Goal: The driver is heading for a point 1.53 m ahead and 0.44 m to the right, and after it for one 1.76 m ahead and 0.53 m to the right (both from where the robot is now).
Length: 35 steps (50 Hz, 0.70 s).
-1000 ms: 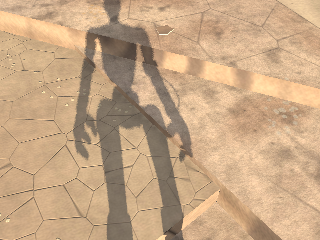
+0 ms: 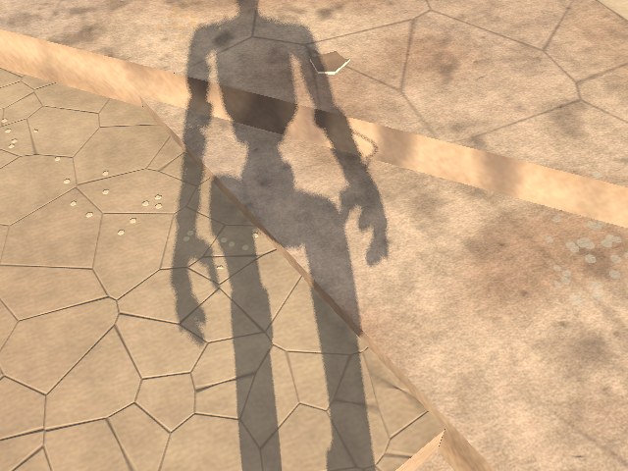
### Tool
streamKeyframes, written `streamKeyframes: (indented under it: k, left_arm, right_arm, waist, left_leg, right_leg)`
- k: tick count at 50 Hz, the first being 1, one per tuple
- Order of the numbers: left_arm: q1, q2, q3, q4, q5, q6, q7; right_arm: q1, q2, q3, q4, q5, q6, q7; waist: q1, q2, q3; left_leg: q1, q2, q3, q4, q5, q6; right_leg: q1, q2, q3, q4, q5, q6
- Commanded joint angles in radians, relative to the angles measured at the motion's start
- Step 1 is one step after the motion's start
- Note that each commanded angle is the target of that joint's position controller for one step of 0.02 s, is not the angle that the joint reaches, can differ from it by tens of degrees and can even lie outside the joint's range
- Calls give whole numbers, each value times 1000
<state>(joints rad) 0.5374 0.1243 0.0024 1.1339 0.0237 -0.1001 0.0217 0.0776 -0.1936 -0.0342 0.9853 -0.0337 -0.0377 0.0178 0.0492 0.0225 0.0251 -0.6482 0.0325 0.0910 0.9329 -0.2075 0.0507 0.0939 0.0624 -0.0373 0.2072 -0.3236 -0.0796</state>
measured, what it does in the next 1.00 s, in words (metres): climbs: left foot, then right foot 0.12 m higher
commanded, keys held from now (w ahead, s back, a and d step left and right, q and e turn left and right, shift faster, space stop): w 0.80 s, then w+e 0.20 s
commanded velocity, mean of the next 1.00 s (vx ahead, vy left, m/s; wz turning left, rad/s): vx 0.49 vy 0.00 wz -0.04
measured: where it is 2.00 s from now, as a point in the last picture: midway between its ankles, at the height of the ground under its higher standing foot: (420, 215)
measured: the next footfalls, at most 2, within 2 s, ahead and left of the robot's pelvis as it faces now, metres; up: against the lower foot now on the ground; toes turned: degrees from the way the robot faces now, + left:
left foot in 0.14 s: +0.19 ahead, +0.07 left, +0.00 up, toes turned +4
right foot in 0.62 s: +0.55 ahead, -0.03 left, +0.12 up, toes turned -4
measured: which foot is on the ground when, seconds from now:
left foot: up 0.00-0.12, down 0.14-0.64, up 0.66-1.00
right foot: down 0.00-0.14, up 0.16-0.60, down 0.62-1.00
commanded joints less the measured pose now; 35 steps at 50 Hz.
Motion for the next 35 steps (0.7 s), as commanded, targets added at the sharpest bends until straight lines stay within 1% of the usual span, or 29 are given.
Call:
streamKeyframes:
  k: [1,3,4,5,6,7,8,9,10,11,12,13,14,16,18,21,22,24,25,26,27,28,29,30,31,32,33,34,35]
  left_arm:
    - [84,116,10,-5,6,-4,12]
    - [21,127,7,-25,8,-7,15]
    - [15,137,9,-19,5,-3,13]
    - [-14,163,17,-31,12,-4,11]
    - [-73,197,31,-41,-4,-2,5]
    - [-153,190,38,-65,-24,-10,-7]
    - [-111,68,21,-116,-25,-23,-2]
    - [43,70,31,-100,-45,-12,4]
    - [-13,87,36,-105,-25,5,2]
    - [-91,93,43,-133,1,17,-7]
    - [-154,87,47,-160,12,29,-15]
    - [-170,60,42,-173,17,45,-25]
    - [-200,25,30,-199,12,60,-32]
    - [-301,-16,7,-273,5,73,-31]
    - [-417,-11,-13,-358,7,77,-26]
    - [-517,-3,-33,-439,8,83,-11]
    - [-542,7,-36,-464,9,82,-8]
    - [-674,-6,-58,-536,1,67,-8]
    - [-689,0,-71,-560,-2,61,-20]
    - [-706,-2,-77,-567,-4,58,-25]
    - [-630,-15,-83,-539,-22,58,-36]
    - [-555,4,-75,-510,-35,58,-36]
    - [-405,52,-48,-468,-40,63,-29]
    - [-259,103,-21,-435,-36,63,-24]
    - [-119,162,6,-395,-20,53,-21]
    - [-49,248,42,-331,-9,54,-13]
    - [-123,323,72,-308,-16,68,-6]
    - [-272,272,72,-312,-29,60,-14]
    - [-310,186,56,-270,-32,47,-18]
  right_arm:
    - [-91,-6,12,-83,2,-6,-8]
    - [-19,-9,13,-74,5,-10,-17]
    - [61,-30,6,-61,8,-11,-25]
    - [181,-70,-14,-16,22,-22,-31]
    - [321,-80,-28,31,20,-34,-36]
    - [473,-132,-51,79,6,-39,-41]
    - [468,-200,-57,82,1,-41,-30]
    - [445,-188,-54,84,18,-30,-20]
    - [347,-105,-38,68,18,-22,-19]
    - [296,-35,-21,61,17,-24,-18]
    - [294,-7,-9,73,8,-33,-21]
    - [317,0,-1,85,9,-43,-27]
    - [361,0,4,115,12,-51,-28]
    - [400,-8,13,146,11,-66,-16]
    - [409,1,26,151,10,-75,-10]
    - [506,-22,34,174,17,-86,-34]
    - [537,-40,33,179,18,-86,-47]
    - [612,-48,35,197,20,-73,-67]
    - [609,-47,36,192,34,-59,-73]
    - [621,-27,39,194,33,-47,-78]
    - [549,-5,51,161,49,-42,-80]
    - [538,-50,46,130,54,-48,-76]
    - [524,-138,25,116,38,-54,-70]
    - [497,-210,-6,105,39,-58,-58]
    - [466,-218,-24,88,48,-70,-39]
    - [466,-141,-20,51,72,-78,-12]
    - [497,-78,-29,11,34,-84,19]
    - [485,-43,-28,-26,-8,-75,18]
    - [387,-9,-18,-88,-21,-65,8]
  waist:
    - [-25,-128,95]
    - [-88,-130,58]
    - [-142,-140,18]
    - [-178,-131,-18]
    - [-252,-139,-46]
    - [-314,-89,-80]
    - [-175,175,-109]
    - [-116,99,-208]
    - [-88,41,-96]
    - [-69,-17,33]
    - [-48,-45,67]
    - [-30,-49,83]
    - [-22,-21,89]
    - [-12,-2,112]
    - [-17,24,111]
    - [-37,66,86]
    - [-39,48,79]
    - [-77,32,80]
    - [-68,-14,74]
    - [-86,-29,55]
    - [-42,-58,3]
    - [-13,3,-89]
    - [64,94,-185]
    - [141,165,-279]
    - [201,126,-381]
    - [182,-16,-404]
    - [87,-220,-417]
    - [-17,-26,-302]
    - [-45,54,-129]
  left_leg:
    - [-91,-27,47,8,-31,30]
    - [61,-61,60,-57,-63,78]
    - [193,-80,27,-115,-116,107]
    - [340,-103,30,-231,-17,106]
    - [530,-99,30,-456,135,107]
    - [769,-18,-40,-541,261,128]
    - [921,279,-409,-458,871,159]
    - [886,366,-578,-552,785,281]
    - [770,347,-559,-628,346,318]
    - [646,299,-498,-689,125,282]
    - [580,261,-445,-704,58,243]
    - [506,228,-378,-708,69,212]
    - [477,212,-344,-708,75,189]
    - [425,173,-268,-704,134,142]
    - [359,118,-206,-731,181,109]
    - [460,123,-231,-750,303,133]
    - [550,141,-240,-745,340,140]
    - [705,163,-250,-772,369,157]
    - [679,148,-202,-834,443,156]
    - [661,130,-168,-868,557,156]
    - [550,105,-81,-856,870,129]
    - [522,131,-77,-775,1311,129]
    - [601,172,-93,-622,1543,118]
    - [718,213,-114,-434,1643,108]
    - [702,177,-93,-162,1459,79]
    - [449,20,-67,221,842,51]
    - [191,-177,-153,696,31,10]
    - [89,-97,-266,853,73,25]
    - [25,-70,-209,905,69,32]
  right_leg:
    - [13,-279,117,43,887,-124]
    - [-11,-262,54,144,1190,-98]
    - [-30,-262,59,254,1317,-81]
    - [-41,-246,68,403,1309,-76]
    - [-116,-217,67,593,1178,-68]
    - [-331,-123,53,905,804,-46]
    - [-631,14,48,1303,-149,-16]
    - [-682,11,180,1385,-56,-25]
    - [-758,-38,106,1439,-28,-16]
    - [-830,-63,70,1462,-22,-19]
    - [-874,-77,74,1500,-20,-24]
    - [-890,-84,74,1530,-14,-24]
    - [-952,-83,61,1591,-22,-28]
    - [-1098,-86,29,1638,-44,-34]
    - [-1154,-95,-33,1572,-24,-35]
    - [-1288,-109,-85,1584,-54,-19]
    - [-1371,-125,-78,1584,-73,-19]
    - [-1522,-141,-107,1574,-180,-22]
    - [-1397,-154,-134,1386,-169,-28]
    - [-1255,-137,-164,1276,-120,-31]
    - [-937,-99,-191,1052,-31,-57]
    - [-684,-20,-219,984,-1,-68]
    - [-541,17,-181,937,-30,-76]
    - [-463,19,-115,827,-57,-101]
    - [-277,-40,22,682,-23,-149]
    - [-128,-224,449,384,-230,-221]
    - [-81,-404,1044,54,-88,-322]
    - [-207,-418,1009,52,-162,-283]
    - [-364,-397,838,58,-211,-258]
